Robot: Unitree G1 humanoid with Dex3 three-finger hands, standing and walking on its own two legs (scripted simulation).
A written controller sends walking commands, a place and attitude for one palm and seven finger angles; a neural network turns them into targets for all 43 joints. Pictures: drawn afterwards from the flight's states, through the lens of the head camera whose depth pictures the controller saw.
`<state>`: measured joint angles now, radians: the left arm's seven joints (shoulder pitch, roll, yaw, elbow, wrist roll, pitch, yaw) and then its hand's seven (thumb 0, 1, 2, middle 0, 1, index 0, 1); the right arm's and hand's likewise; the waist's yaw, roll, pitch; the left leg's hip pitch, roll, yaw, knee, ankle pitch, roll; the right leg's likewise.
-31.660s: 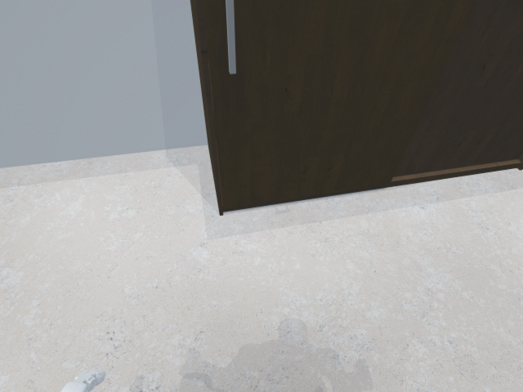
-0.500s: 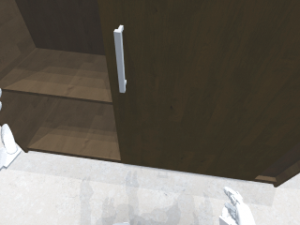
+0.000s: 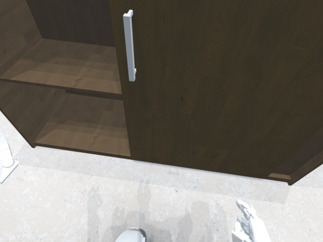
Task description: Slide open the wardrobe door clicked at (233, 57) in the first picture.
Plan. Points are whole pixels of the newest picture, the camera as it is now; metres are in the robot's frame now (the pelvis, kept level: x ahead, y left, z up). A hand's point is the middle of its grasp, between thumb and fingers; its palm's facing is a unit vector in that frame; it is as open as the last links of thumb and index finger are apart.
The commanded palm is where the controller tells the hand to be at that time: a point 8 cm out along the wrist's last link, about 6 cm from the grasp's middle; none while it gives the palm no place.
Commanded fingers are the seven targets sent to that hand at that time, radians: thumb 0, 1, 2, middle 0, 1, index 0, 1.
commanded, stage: step back with the hand held close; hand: left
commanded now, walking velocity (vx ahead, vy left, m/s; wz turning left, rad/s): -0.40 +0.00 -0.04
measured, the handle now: (131, 48) +0.66 +0.18 +0.12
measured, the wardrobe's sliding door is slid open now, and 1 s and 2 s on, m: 0.70 0.70 0.70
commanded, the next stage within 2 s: stop stepping back and stand still in 0.10 s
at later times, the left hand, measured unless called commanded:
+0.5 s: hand out of the picture +0.08 +0.26 +0.18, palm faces +0.40 -0.79 -0.47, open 7.4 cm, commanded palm +0.03 +0.29 +0.19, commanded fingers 0.00 0.90 0.90 -0.20 -0.30 -0.20 -0.30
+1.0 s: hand out of the picture +0.08 +0.28 +0.18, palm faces +0.44 -0.76 -0.48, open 7.4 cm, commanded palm +0.01 +0.31 +0.19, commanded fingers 0.00 0.90 0.90 -0.20 -0.30 -0.20 -0.30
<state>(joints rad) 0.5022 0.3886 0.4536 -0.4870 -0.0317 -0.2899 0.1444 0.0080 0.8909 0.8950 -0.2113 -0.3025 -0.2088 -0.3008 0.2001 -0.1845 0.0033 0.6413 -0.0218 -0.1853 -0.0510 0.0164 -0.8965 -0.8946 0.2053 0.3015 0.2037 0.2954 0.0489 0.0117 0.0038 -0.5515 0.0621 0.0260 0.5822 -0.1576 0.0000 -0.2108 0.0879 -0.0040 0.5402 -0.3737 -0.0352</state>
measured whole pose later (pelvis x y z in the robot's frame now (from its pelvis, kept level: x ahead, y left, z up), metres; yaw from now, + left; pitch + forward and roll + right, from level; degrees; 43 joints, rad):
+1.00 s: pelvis -0.13 +0.02 +0.00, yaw -1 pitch -1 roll -1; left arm 0.50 0.43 0.43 -0.44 -0.02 -0.20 0.16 0.01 0.89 0.89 -0.21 -0.30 -0.21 -0.30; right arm 0.28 -0.17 0.03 0.64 -0.02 -0.15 -0.05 0.02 -0.90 -0.89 0.21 0.30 0.20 0.30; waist -0.02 0.02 -0.03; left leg -0.28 0.08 0.06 0.66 -0.37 -0.02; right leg -0.30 0.02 -0.12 0.59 -0.27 -0.05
